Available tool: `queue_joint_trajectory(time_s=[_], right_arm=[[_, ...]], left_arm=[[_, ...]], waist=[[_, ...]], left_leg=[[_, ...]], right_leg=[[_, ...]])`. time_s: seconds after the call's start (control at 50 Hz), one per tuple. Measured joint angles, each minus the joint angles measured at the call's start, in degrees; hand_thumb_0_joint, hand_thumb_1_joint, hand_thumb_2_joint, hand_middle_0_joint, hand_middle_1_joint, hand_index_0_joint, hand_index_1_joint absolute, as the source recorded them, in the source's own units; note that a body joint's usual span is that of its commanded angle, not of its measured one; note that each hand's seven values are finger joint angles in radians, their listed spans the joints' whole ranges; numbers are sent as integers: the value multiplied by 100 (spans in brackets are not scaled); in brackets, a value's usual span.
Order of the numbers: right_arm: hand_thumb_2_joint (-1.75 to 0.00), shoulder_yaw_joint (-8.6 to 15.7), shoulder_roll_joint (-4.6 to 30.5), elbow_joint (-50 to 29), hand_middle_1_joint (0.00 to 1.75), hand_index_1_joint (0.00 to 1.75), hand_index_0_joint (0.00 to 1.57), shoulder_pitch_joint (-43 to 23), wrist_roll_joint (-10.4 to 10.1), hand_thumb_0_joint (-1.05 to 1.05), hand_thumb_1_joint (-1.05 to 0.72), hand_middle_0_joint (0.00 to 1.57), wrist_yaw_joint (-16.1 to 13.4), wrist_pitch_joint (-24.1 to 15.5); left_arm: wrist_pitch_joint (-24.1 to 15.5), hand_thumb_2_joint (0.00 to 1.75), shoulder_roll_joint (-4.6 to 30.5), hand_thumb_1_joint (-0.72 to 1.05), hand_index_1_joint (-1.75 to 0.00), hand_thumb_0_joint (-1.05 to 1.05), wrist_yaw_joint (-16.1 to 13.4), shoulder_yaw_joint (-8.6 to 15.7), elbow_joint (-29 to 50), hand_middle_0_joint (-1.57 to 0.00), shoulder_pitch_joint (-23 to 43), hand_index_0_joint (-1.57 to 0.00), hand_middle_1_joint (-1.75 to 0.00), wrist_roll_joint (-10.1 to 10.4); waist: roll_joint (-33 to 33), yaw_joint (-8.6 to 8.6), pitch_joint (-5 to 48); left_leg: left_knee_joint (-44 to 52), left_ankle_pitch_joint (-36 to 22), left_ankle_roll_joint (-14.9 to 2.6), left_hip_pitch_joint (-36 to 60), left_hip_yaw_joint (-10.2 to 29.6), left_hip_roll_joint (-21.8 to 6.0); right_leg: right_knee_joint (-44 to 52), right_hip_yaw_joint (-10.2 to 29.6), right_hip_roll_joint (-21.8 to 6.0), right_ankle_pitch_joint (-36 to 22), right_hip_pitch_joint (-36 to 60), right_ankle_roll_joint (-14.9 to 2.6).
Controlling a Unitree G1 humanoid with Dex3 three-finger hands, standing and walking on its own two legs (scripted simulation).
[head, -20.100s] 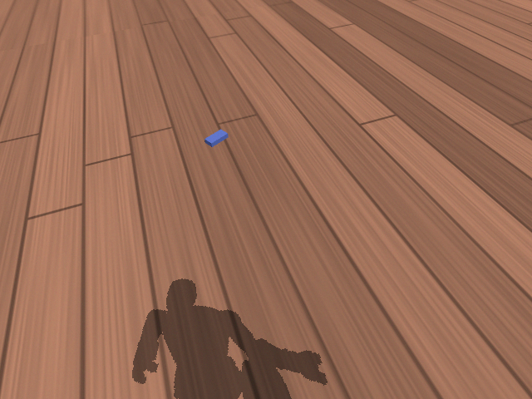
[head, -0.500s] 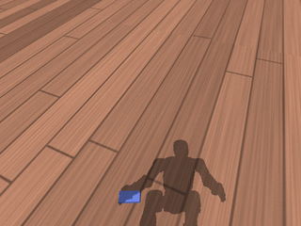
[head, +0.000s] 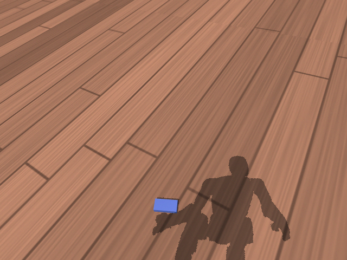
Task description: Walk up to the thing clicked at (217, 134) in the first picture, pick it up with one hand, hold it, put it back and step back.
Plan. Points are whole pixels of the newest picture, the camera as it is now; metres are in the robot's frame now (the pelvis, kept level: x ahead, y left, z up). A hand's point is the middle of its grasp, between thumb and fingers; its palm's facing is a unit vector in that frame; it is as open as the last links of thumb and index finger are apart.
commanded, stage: walk up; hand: left
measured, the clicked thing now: (165, 205) +0.52 +0.18 -0.75
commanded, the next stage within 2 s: none
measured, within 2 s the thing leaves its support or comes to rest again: neither
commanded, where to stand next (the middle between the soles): +0.12 +0.02 m, yaw -6 degrees
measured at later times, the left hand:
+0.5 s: hand out of the picture +0.11 +0.29 -0.16, palm faces -0.06 -0.92 -0.38, open 7.4 cm
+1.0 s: hand out of the picture +0.12 +0.27 -0.15, palm faces -0.11 -0.93 -0.35, open 7.4 cm
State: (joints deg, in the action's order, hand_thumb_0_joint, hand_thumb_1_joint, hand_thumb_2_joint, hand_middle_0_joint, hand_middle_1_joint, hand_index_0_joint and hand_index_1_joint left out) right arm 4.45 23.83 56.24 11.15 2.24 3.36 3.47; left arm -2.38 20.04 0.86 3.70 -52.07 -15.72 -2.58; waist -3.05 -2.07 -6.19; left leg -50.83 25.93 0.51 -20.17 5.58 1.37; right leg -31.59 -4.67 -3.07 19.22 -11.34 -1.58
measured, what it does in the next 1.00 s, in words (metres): steps on the spot: left foot, then right foot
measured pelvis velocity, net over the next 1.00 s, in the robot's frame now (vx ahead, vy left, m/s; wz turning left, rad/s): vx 0.01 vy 0.02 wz -0.08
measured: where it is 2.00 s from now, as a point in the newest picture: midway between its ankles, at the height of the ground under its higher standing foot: outside the picture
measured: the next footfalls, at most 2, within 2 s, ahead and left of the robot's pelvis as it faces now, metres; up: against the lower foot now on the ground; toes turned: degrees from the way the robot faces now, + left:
left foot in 0.12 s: +0.04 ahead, +0.15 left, +0.00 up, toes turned -2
right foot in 0.44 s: +0.10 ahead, -0.11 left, +0.00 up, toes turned -3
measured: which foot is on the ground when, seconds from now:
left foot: up 0.00-0.10, down 0.12-1.00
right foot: down 0.00-0.14, up 0.16-0.42, down 0.44-1.00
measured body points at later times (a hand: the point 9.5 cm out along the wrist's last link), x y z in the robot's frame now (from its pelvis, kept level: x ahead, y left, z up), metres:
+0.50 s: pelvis +0.03 +0.02 -0.02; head +0.06 +0.02 +0.43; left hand +0.12 +0.34 -0.13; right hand +0.15 -0.29 -0.13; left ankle +0.03 +0.15 -0.73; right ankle +0.06 -0.11 -0.74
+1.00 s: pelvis +0.01 +0.02 +0.00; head +0.02 +0.01 +0.45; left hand +0.13 +0.32 -0.12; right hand +0.05 -0.28 -0.14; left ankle +0.00 +0.15 -0.73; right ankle +0.06 -0.11 -0.73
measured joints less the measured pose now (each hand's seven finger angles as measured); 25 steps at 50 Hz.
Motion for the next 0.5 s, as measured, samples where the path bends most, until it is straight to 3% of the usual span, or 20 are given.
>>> queue_joint_trajectory(time_s=[0.08,0.14,0.16,0.2,0.26,0.36,0.44,0.5], right_arm=[[-90,-10,-46,-34,30,30,20,78,-11,1,-91,20,63,-173],[-90,18,-106,-192,30,30,20,11,-49,1,-91,20,-6,-398],[-90,21,-163,-243,30,30,20,-36,-33,1,-91,20,-60,-457],[-90,-29,-233,-365,30,30,20,-50,-68,1,-91,20,-116,-528],[-90,-151,-318,-481,30,30,20,-70,-119,0,-90,20,-195,-564],[-90,-265,-294,-544,30,30,20,-262,-145,0,-90,21,-264,-527],[-90,-276,-217,-592,30,30,20,-471,-252,0,-90,21,-301,-348],[-90,-227,-162,-524,30,30,20,-662,-334,0,-90,21,-359,-193]], left_arm=[[-19,89,218,90,-30,0,75,49,123,-21,-307,-20,-30,34],[121,89,409,90,-30,0,73,37,112,-21,-453,-20,-30,111],[201,89,446,90,-30,0,43,36,59,-21,-446,-20,-30,140],[341,89,448,91,-30,0,-18,-14,-75,-21,-386,-20,-30,176],[368,89,443,91,-30,1,-43,-83,-138,-21,-282,-20,-30,233],[317,89,345,91,-30,1,1,-147,-126,-21,27,-20,-30,253],[280,89,307,91,-30,0,-5,-155,-65,-21,303,-20,-30,204],[267,89,224,91,-30,0,-10,-195,-39,-21,542,-20,-30,182]], waist=[[140,-55,-17],[330,-66,-63],[443,-78,-89],[474,-7,-14],[517,49,66],[465,98,9],[348,101,-102],[193,154,-217]], left_leg=[[1063,-17,-59,308,-315,-197],[2053,-1174,-71,652,-574,-138],[1992,-1190,-59,683,-658,-75],[1847,-1005,-92,681,-665,-87],[1930,-940,-114,834,-691,-149],[1770,-796,-76,878,-754,-273],[1127,-452,27,583,-762,-411],[505,-36,-70,270,-584,-388]], right_leg=[[195,-79,-125,-37,236,131],[-307,14,-277,232,117,203],[-710,220,-288,399,-29,144],[-1553,568,-31,892,-366,48],[-2215,837,239,1016,-734,4],[-1457,675,169,626,-816,68],[-586,504,202,-406,-578,70],[-780,452,271,-233,-746,156]])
